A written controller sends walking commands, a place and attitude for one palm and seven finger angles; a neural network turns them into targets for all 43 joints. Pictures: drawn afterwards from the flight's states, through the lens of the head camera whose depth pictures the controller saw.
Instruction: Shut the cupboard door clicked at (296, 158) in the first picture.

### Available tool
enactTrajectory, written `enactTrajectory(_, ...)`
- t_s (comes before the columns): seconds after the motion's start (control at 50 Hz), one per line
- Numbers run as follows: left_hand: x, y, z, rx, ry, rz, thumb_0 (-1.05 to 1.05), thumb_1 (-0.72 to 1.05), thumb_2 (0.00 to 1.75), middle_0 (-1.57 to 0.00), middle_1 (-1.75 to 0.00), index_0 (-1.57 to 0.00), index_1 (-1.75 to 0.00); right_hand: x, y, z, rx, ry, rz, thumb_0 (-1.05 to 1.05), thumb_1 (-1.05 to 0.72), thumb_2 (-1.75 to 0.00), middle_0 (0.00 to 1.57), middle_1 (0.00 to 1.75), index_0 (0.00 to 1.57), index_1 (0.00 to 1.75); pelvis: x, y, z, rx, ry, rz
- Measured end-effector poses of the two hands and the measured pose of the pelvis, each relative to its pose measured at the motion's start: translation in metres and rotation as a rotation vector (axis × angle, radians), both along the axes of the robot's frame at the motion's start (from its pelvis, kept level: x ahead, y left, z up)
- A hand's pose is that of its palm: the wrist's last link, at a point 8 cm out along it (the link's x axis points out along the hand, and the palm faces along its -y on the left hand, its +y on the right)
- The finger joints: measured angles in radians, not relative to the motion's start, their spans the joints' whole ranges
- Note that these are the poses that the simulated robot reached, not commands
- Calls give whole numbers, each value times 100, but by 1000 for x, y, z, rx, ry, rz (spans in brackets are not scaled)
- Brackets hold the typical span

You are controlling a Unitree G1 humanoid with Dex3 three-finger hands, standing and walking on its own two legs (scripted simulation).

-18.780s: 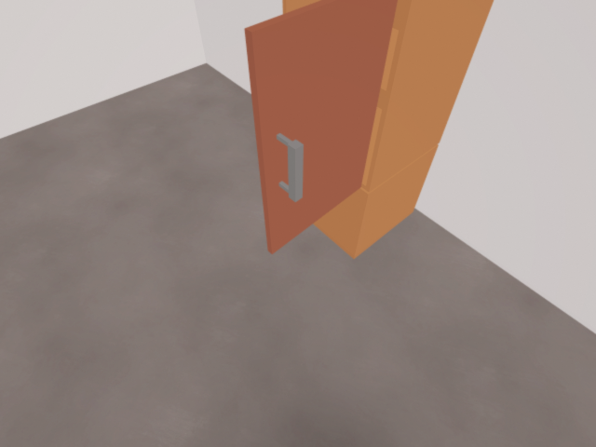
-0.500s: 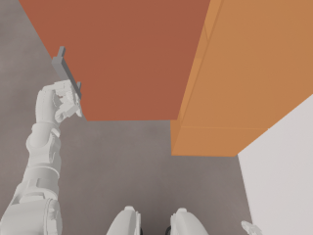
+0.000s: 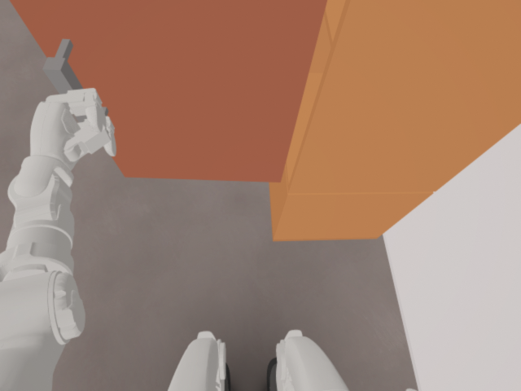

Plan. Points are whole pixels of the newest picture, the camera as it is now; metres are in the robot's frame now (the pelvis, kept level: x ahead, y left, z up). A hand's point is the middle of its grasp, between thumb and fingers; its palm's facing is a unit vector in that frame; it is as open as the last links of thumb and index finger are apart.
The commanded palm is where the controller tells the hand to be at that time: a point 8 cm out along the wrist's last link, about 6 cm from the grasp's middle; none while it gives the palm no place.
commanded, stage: push the door shut along its arc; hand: left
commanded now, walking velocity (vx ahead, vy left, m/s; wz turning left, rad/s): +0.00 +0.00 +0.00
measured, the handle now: (83, 94) +0.55 +0.26 +0.06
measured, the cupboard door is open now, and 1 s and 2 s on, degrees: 87 75 65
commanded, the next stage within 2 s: pull the fist back off the door in 1.24 s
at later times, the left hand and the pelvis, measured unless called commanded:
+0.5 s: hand (113, 104) +0.53 +0.21 +0.07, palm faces -0.18 -0.98 -0.01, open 3.1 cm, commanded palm +0.53 +0.23 +0.06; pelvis +0.00 +0.02 -0.01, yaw -1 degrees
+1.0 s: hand (145, 76) +0.58 +0.17 +0.07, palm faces -0.29 -0.96 +0.00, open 3.0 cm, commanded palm +0.59 +0.19 +0.06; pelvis +0.00 +0.02 -0.02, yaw -3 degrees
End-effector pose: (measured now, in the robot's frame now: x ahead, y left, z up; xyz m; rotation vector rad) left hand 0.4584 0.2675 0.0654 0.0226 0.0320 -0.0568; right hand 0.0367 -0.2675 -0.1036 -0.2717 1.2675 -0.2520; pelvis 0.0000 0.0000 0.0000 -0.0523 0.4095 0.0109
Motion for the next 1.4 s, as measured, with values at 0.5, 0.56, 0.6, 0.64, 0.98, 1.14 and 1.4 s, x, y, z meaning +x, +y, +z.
enactTrajectory(0.5, 56, -5, 3, -15, 6, -127, 2, 90, 90, -130, -150, -130, -150, -42, 18, 5, -33, 88, -58, 1, -91, -89, 20, 30, 20, 30, -3, 18, -11, -40, 57, -6)
enactTrajectory(0.56, 63, -11, 5, -6, -1, -154, 2, 90, 91, -130, -150, -130, -150, -45, 22, 5, -34, 102, -62, 1, -91, -89, 20, 30, 20, 30, -3, 21, -11, -45, 67, -3)
enactTrajectory(0.6, 69, -18, 7, -6, 0, -180, 2, 90, 91, -130, -150, -130, -150, -48, 24, 4, -35, 112, -66, 1, -90, -89, 20, 30, 20, 30, -3, 23, -12, -47, 73, -1)
enactTrajectory(0.64, 76, -26, 8, -21, 3, -194, 2, 90, 91, -130, -150, -130, -150, -51, 26, 5, -37, 119, -71, 1, -90, -89, 20, 30, 20, 30, -2, 23, -12, -49, 78, -2)
enactTrajectory(0.98, 119, -44, 4, -16, 35, -231, 1, 89, 91, -130, -150, -130, -150, -86, 33, 3, -34, 205, -150, 0, -90, -89, 20, 30, 20, 30, 3, 19, -22, -46, 126, -32)
enactTrajectory(1.14, 131, -47, 6, -6, 45, -259, 2, 89, 93, -130, -150, -130, -150, -88, 26, 4, -58, 232, -143, 0, -90, -89, 20, 30, 20, 30, 5, 14, -27, -55, 149, -20)
enactTrajectory(1.4, 150, -64, 8, -88, 42, -194, 5, 95, 96, -130, -150, -130, -150, -80, 17, 0, -82, 206, -110, 0, -91, -89, 20, 30, 20, 30, 5, 10, -34, -67, 179, -16)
